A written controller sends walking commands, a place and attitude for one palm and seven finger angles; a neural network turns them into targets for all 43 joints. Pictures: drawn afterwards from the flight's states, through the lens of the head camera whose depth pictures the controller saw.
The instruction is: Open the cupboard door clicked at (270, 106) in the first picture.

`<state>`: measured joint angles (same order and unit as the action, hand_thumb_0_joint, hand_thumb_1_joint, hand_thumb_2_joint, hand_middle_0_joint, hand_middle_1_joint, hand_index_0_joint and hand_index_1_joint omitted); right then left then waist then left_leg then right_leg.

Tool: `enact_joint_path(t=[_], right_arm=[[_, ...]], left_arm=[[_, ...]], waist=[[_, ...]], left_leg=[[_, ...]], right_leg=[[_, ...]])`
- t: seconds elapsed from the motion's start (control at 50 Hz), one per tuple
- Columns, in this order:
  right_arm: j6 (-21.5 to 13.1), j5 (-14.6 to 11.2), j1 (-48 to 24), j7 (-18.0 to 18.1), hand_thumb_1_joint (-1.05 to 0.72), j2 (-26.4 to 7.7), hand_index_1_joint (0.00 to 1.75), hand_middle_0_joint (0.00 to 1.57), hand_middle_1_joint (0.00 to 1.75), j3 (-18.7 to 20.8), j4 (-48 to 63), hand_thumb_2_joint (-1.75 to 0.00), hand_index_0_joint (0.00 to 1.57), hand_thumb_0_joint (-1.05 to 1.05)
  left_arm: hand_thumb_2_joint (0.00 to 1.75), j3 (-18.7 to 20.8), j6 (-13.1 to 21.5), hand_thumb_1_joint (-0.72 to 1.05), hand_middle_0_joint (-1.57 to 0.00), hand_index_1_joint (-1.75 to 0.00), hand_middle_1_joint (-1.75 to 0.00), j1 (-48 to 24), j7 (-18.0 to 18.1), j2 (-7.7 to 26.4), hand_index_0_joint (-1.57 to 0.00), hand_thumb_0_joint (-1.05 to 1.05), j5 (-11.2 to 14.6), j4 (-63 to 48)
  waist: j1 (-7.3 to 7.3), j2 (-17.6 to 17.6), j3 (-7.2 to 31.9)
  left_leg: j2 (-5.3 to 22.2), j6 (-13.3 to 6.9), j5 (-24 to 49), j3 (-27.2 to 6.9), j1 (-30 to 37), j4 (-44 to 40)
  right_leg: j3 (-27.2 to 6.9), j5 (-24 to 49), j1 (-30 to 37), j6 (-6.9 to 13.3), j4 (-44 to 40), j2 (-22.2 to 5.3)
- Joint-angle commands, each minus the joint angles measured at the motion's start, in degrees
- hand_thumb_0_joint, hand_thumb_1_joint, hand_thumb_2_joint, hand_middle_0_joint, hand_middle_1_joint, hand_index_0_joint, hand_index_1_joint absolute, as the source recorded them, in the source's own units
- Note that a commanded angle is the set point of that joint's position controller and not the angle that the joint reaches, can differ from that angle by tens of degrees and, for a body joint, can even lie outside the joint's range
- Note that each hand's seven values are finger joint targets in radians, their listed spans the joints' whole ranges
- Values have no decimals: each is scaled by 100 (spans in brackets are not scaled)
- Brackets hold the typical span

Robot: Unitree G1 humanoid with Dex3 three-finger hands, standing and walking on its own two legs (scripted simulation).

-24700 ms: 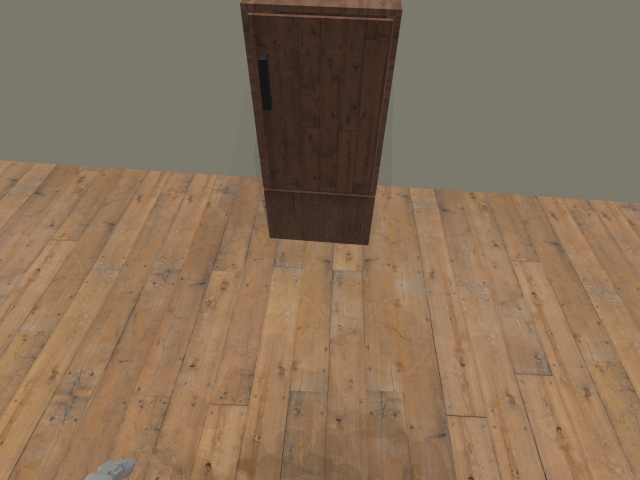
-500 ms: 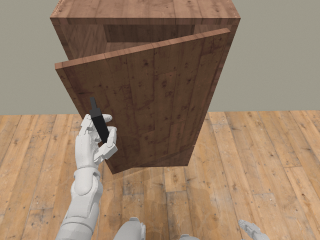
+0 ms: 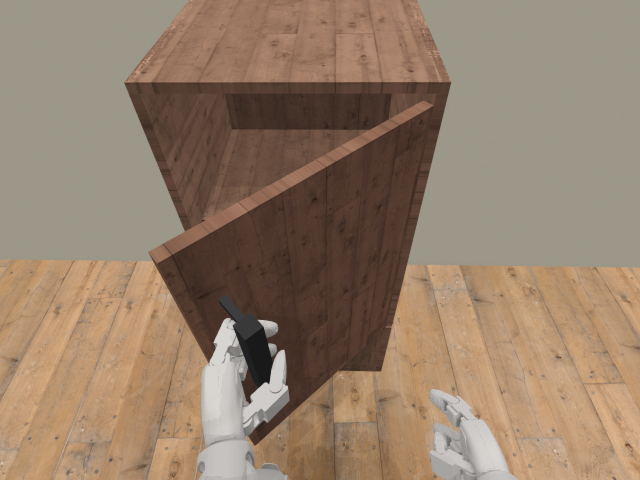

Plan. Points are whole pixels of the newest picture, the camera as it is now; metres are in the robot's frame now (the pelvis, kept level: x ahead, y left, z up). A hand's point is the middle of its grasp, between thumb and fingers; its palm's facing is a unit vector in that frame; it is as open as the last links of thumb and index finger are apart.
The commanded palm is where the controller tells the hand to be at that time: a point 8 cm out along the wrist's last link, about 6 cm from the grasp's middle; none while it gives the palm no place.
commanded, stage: open thumb and fingers to let go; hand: left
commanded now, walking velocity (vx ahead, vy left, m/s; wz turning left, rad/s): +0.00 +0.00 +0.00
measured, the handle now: (247, 345) +0.28 +0.10 +0.04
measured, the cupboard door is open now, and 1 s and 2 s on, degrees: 43 40 43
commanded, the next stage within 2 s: slide the hand sideways off the handle in 0.92 s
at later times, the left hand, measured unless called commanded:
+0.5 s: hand (276, 375) +0.25 +0.06 +0.03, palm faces +0.38 -0.92 -0.03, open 10.1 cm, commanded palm +0.20 +0.11 +0.03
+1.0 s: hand (272, 386) +0.24 +0.06 +0.03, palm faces +0.31 -0.95 -0.01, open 15.5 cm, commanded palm +0.20 +0.11 +0.03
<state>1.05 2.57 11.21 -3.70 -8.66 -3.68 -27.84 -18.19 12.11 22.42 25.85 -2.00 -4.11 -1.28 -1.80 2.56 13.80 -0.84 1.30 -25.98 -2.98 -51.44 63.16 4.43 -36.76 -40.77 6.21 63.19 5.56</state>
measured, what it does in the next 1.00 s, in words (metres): stands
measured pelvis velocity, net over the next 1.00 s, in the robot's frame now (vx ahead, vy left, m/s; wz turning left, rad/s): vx -0.02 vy -0.01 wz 0.01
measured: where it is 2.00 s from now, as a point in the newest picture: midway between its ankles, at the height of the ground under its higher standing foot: outside the picture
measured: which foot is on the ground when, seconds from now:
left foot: down 0.00-1.00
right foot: down 0.00-1.00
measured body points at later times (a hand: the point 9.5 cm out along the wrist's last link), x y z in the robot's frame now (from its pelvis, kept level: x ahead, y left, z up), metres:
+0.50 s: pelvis -0.01 -0.03 -0.01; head +0.03 -0.07 +0.43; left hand +0.22 +0.11 +0.03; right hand +0.15 -0.25 -0.13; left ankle +0.05 +0.13 -0.65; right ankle -0.06 -0.05 -0.65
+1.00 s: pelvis -0.02 -0.01 -0.02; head +0.02 -0.03 +0.43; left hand +0.21 +0.11 +0.03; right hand +0.16 -0.23 -0.11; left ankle +0.05 +0.13 -0.65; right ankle -0.06 -0.05 -0.65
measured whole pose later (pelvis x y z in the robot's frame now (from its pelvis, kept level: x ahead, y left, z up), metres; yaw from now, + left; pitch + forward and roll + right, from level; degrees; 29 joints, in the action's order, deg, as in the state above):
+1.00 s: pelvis -0.02 -0.01 -0.02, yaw +1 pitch +16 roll +1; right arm -0.6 3.5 11.3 -0.7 -11.5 -0.7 -30.3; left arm -14.5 19.4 16.9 27.8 -4.3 -3.9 4.1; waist -0.4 2.8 12.6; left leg -1.6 2.0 -24.9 -3.7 -57.2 66.1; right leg 5.5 -37.4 -47.2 6.9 68.5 4.9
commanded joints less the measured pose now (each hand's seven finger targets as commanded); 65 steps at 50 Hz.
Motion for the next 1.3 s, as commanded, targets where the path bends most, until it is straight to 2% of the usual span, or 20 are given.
enact_joint_path(t=[0.0,0.08,0.16,0.24,0.36,0.48,0.6,0.72,0.82,0.88,1.0,1.02,1.04,1.06,1.1,1.12,1.18,1.2,1.24,1.28], right_arm=[[-300,-4,-564,134,-90,-567,30,20,30,291,914,-90,20,0],[-365,84,-453,223,-90,-596,30,20,30,339,744,-90,20,0],[-430,117,-486,267,-90,-579,30,20,30,405,652,-90,20,0],[-417,89,-353,301,-90,-627,30,20,30,471,614,-90,20,0],[-370,61,-280,328,-90,-691,30,20,30,505,526,-90,20,0],[-360,43,-240,309,-90,-713,30,20,30,543,532,-90,20,0],[-355,40,-253,310,-90,-697,30,20,30,527,520,-90,20,0],[-403,52,-307,324,-90,-733,30,20,30,524,552,-90,20,0],[-423,59,-306,331,-90,-711,30,20,30,509,612,-90,20,0],[-414,54,-346,358,-90,-698,30,20,30,485,624,-90,20,0],[-451,73,-471,362,-90,-662,30,20,30,439,666,-90,20,0],[-406,-62,-181,234,-90,-962,30,20,30,414,630,-90,20,0],[-377,-71,-244,218,-90,-861,30,20,30,499,775,-90,20,0],[-364,-78,-195,229,-90,-868,30,20,30,505,816,-90,20,0],[-390,-139,-122,208,-90,-857,30,20,30,511,946,-90,20,0],[-396,-176,-125,216,-90,-861,30,20,30,505,1002,-90,20,0],[-439,-264,-155,258,-90,-865,30,20,30,481,1200,-90,20,0],[-444,-262,-176,263,-90,-874,30,20,30,490,1238,-90,20,0],[-411,-247,-207,256,-90,-910,30,20,30,496,1305,-90,20,0],[-393,-209,-228,214,-90,-927,30,20,30,505,1382,-90,20,0]], left_arm=[[90,-14,317,90,-40,-135,-135,231,228,-1072,-40,0,-62,-1193],[90,512,569,90,-40,-135,-135,-996,376,-603,-40,0,-103,-983],[78,721,778,62,-38,-132,-132,-914,432,-643,-38,0,-24,-742],[66,779,848,34,-36,-129,-129,-1127,348,-400,-36,0,9,-860],[48,794,920,-8,-33,-124,-124,-1237,222,-330,-33,0,33,-766],[30,874,1047,-50,-30,-120,-120,-973,151,-287,-30,0,81,-786],[30,833,1107,-50,-27,-100,-100,-951,134,-309,-27,0,97,-827],[30,647,1202,-50,-22,-70,-70,-1157,141,-381,-22,0,10,-855],[30,626,1175,-50,-18,-45,-45,-1135,215,-419,-18,0,-2,-855],[30,612,1103,-50,-15,-30,-30,-1274,289,-439,-15,0,-51,-774],[30,454,983,-50,-15,-30,-30,-1298,477,-753,-15,0,-74,-599],[30,-572,1229,-50,-15,-30,-30,-1338,-599,8,-15,0,-576,-604],[30,-281,1486,-50,-15,-30,-30,-1499,-1206,164,-15,0,-325,-1009],[30,-243,1619,-50,-15,-30,-30,-1511,-1576,354,-15,0,-225,-1174],[30,-315,1756,-50,-15,-30,-30,-1290,-2182,405,-15,0,18,-1469],[30,-297,1779,-50,-15,-30,-30,-1150,-2422,403,-15,0,193,-1406],[30,-261,1644,-50,-15,-30,-30,-1039,-2537,13,-15,0,755,-1402],[30,-130,1602,-50,-15,-30,-30,-914,-2432,-13,-15,0,862,-1400],[30,-62,1492,-50,-15,-30,-30,-740,-2125,-65,-15,0,830,-1296],[30,-83,1455,-50,-15,-30,-30,-605,-1759,-64,-15,0,574,-1298]], waist=[[63,-491,464],[-68,-737,300],[98,-851,792],[56,-953,977],[-17,-1026,878],[66,-970,1093],[33,-968,942],[-38,-821,834],[17,-835,995],[-12,-769,811],[65,-629,839],[-470,-1023,415],[-264,-853,807],[-207,-702,1040],[-181,-304,1236],[-216,-334,1098],[-212,-484,796],[-129,-514,789],[-92,-638,644],[3,-514,633]], left_leg=[[-88,-196,987,-39,959,-212],[-94,-182,714,-104,433,74],[-133,-151,684,-100,159,197],[-137,-155,725,-79,-50,263],[-84,-190,760,-126,-28,231],[-69,-198,925,-133,120,172],[-80,-194,904,-123,35,202],[-66,-231,701,-126,157,210],[-82,-228,743,-117,202,198],[-65,-242,669,-116,267,166],[-62,-244,583,-111,553,8],[-91,-341,596,-87,358,128],[-81,-361,676,-123,331,201],[-89,-367,790,-140,340,199],[-92,-374,993,-106,678,142],[-68,-381,931,-122,730,141],[-32,-382,559,-141,868,-19],[-21,-355,469,-125,891,-60],[6,-350,321,-145,951,-183],[23,-340,309,-208,989,-267]], right_leg=[[-653,3844,-19,-733,-1168,-635],[-1077,3606,-243,-840,-1202,-786],[-1376,3802,117,-903,-1194,-930],[-1792,4302,592,-1079,-1318,-1101],[-1691,4410,496,-1113,-1257,-1095],[-1504,4450,498,-1046,-1087,-1002],[-1590,4654,537,-1112,-1114,-1058],[-1438,3699,68,-977,-1147,-964],[-1439,3738,168,-959,-1136,-969],[-1351,3333,-37,-891,-1198,-910],[-987,2561,-355,-729,-1149,-746],[-1163,2951,-712,-1013,-994,-756],[-1332,3217,-384,-1043,-944,-829],[-1407,3513,-102,-984,-871,-857],[-1152,3489,-186,-797,-737,-778],[-1110,3270,-334,-764,-777,-742],[-893,2216,-599,-625,-982,-601],[-800,1912,-668,-608,-990,-565],[-550,1356,-950,-528,-940,-454],[-323,1037,-1214,-423,-704,-366]])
